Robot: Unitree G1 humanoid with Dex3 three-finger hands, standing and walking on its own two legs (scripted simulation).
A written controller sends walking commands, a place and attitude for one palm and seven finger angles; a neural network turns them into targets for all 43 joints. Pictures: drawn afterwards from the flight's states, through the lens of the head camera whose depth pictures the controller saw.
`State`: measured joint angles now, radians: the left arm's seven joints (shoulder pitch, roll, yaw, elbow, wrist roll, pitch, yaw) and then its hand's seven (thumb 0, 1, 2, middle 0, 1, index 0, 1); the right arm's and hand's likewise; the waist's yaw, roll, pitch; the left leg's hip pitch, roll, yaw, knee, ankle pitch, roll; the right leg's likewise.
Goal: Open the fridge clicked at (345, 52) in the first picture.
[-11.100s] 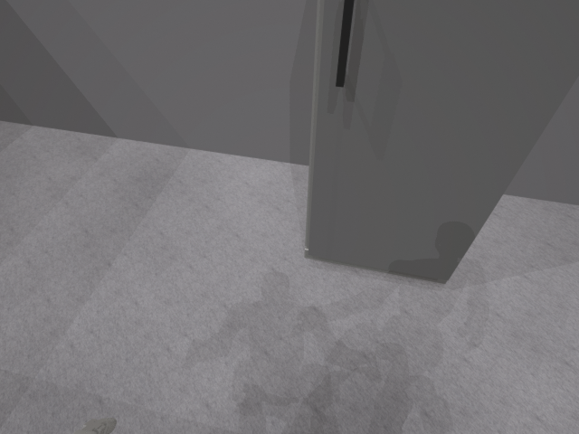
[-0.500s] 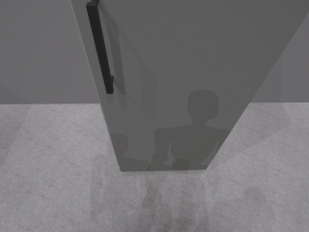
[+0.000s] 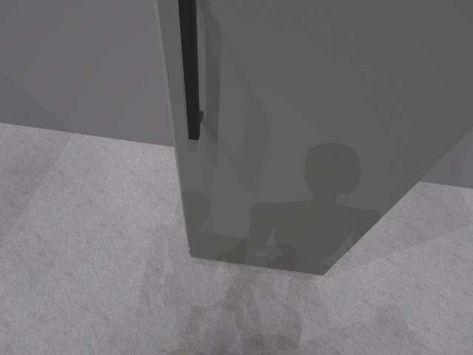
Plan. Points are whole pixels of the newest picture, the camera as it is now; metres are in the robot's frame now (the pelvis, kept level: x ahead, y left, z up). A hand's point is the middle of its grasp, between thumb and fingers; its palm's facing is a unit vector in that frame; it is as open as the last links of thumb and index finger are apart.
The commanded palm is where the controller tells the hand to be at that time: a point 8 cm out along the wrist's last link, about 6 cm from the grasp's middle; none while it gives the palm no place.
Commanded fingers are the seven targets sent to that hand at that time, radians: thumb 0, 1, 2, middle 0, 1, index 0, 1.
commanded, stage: come to a stop and stand still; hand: left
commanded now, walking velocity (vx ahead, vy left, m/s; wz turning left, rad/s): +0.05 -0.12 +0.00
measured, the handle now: (194, 72) +0.48 +0.12 +0.21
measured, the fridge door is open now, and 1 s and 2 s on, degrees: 0 0 0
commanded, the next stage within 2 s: look again from close up in 1.74 s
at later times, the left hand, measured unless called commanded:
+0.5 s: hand out of the picture -0.01 +0.18 -0.16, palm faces +0.04 -0.97 -0.26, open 7.4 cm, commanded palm none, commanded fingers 0.00 0.90 0.90 -0.20 -0.30 -0.20 -0.30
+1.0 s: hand out of the picture -0.03 +0.21 -0.16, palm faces +0.00 -0.96 -0.28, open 7.4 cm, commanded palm none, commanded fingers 0.00 0.90 0.90 -0.20 -0.30 -0.20 -0.30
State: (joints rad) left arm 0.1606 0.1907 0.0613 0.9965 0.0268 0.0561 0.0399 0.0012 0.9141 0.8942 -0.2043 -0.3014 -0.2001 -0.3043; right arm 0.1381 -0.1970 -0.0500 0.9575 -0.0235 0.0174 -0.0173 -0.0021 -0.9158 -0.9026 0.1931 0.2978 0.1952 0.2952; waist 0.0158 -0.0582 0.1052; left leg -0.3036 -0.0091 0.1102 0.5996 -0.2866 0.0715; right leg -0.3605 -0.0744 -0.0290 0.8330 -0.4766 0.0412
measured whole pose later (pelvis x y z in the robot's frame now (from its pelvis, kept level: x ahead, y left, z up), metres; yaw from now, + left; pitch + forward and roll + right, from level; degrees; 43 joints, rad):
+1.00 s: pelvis -0.06 -0.01 +0.01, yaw +1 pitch -3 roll -1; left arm 0.29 0.29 0.00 0.99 0.02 0.00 0.02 0.00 0.91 0.89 -0.20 -0.30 -0.20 -0.30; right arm 0.31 -0.26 -0.01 1.04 -0.01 0.01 0.01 0.00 -0.91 -0.90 0.20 0.30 0.20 0.30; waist -0.02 -0.01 -0.01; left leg -0.30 0.01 0.07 0.46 -0.12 0.04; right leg -0.19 0.01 -0.06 0.47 -0.23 -0.01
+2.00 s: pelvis -0.04 +0.01 +0.02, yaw +2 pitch -2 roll -1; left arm 0.27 0.29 -0.01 1.07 0.03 -0.01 0.02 0.00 0.91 0.89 -0.20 -0.30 -0.20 -0.30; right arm 0.20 -0.28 -0.02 1.10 0.00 0.01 0.01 0.00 -0.91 -0.90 0.20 0.30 0.20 0.30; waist 0.00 -0.01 0.02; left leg -0.22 -0.05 0.08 0.33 -0.08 0.07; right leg -0.13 -0.04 -0.04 0.37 -0.21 0.03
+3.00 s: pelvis -0.02 +0.00 +0.02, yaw +1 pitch -2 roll +0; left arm 0.22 0.29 -0.01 1.10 0.02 -0.01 0.02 0.00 0.91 0.89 -0.20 -0.30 -0.20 -0.30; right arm 0.16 -0.28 0.00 1.12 0.00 0.00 0.01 0.00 -0.91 -0.90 0.20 0.30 0.20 0.30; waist 0.00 -0.02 0.04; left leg -0.17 -0.04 0.09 0.31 -0.11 0.06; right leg -0.07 -0.03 -0.03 0.31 -0.22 0.02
